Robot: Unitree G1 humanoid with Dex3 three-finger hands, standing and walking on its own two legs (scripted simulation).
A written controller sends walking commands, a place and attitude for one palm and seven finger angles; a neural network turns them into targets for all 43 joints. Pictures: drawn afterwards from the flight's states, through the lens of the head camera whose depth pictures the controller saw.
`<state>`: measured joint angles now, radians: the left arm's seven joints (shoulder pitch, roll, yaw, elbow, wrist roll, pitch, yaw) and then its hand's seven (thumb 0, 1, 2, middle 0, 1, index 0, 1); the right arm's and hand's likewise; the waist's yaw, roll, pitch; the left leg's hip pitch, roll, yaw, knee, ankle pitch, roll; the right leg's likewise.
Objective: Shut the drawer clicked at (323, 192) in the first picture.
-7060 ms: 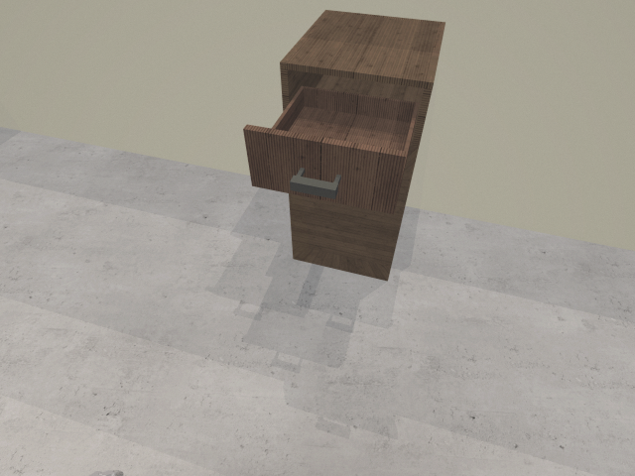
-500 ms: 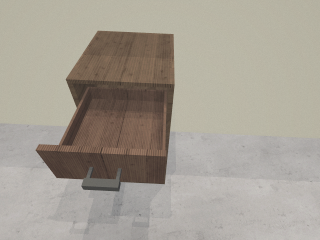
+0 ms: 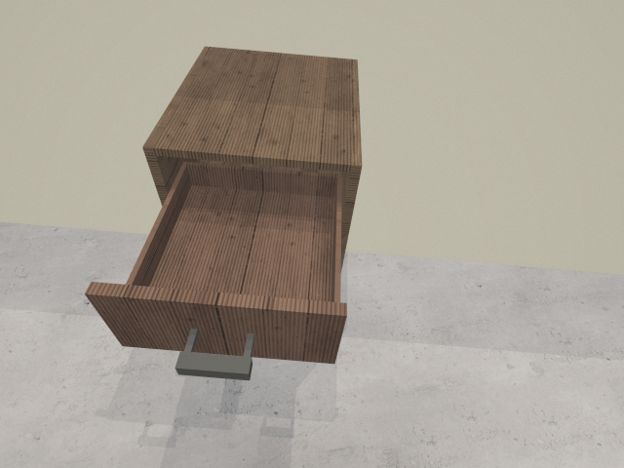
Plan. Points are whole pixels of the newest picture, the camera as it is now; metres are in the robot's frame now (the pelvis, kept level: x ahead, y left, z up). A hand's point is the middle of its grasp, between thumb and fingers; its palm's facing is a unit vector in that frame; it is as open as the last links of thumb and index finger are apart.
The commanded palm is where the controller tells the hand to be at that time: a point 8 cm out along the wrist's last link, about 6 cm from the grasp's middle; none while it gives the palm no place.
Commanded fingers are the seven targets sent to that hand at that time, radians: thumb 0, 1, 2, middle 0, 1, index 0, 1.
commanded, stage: come to a stop and stand still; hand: left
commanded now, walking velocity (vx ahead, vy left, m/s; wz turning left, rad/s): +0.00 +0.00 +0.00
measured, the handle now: (218, 351) +0.28 +0.15 -0.05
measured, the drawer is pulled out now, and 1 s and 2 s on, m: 0.30 0.30 0.30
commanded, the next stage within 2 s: look again from close up in 0.28 s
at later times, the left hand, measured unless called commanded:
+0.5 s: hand out of the picture -0.01 +0.17 -0.18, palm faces +0.00 -0.99 -0.17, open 7.4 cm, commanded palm none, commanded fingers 0.00 0.90 0.90 -0.20 -0.30 -0.20 -0.30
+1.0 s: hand out of the picture -0.01 +0.16 -0.18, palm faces +0.00 -0.99 -0.16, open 7.4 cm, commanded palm +0.10 +0.20 -0.07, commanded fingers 0.00 0.90 0.90 -0.24 -0.34 -0.24 -0.34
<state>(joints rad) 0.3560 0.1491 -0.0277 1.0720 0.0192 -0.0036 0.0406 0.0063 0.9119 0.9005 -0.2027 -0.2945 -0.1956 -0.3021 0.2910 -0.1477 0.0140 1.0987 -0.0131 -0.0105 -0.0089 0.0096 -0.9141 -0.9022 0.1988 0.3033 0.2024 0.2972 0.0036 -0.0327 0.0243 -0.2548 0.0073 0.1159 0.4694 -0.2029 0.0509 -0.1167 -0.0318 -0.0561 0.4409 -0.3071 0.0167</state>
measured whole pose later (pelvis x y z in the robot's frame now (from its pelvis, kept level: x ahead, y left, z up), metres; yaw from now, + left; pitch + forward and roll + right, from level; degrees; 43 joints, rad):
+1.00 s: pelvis +0.01 +0.00 +0.00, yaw -1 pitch +0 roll +0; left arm 0.35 0.13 -0.03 1.09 0.02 -0.01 0.05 0.00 0.91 0.90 -0.20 -0.29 -0.20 -0.30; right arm 0.31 -0.13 0.01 1.13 -0.01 -0.02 -0.01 0.01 -0.91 -0.90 0.20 0.30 0.20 0.30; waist 0.00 -0.02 0.00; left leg -0.24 0.01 0.13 0.44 -0.20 0.05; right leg -0.10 -0.03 -0.04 0.41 -0.30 0.02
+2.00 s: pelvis -0.02 -0.04 -0.07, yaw +2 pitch +10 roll -1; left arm 0.70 0.18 0.04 -0.22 -0.23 -0.43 -0.22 0.02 0.91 0.90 -1.05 -1.21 -1.04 -1.22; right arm 0.26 -0.25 -0.07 0.56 0.04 -0.20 -0.05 0.02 -0.90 -0.90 0.20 0.30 0.20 0.30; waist -0.01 0.04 -0.12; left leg -0.79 0.06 0.04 1.00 -0.39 0.01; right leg -0.64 -0.01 -0.11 1.01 -0.55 -0.04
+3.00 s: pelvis -0.02 -0.03 -0.06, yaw +2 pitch +7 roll -2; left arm 0.82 0.19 -0.04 -0.45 -0.19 -0.30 -0.16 0.02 0.90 0.90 -1.40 -1.60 -1.40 -1.60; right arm 0.25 -0.21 -0.01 0.44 0.05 -0.15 -0.02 0.02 -0.90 -0.90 0.20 0.30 0.20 0.30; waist 0.01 0.06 -0.14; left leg -0.72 0.05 0.03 0.98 -0.40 0.02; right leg -0.55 -0.01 -0.11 0.97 -0.55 -0.03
